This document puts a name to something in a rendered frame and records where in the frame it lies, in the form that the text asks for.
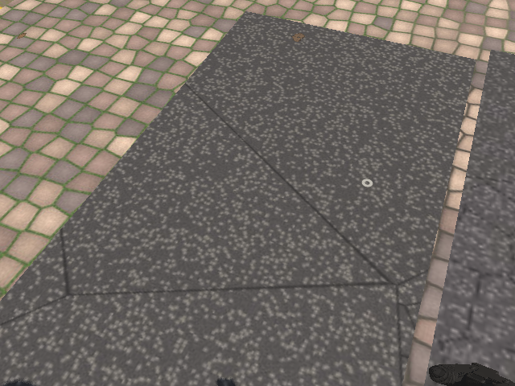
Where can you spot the robot right hand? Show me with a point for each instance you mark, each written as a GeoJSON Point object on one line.
{"type": "Point", "coordinates": [467, 375]}

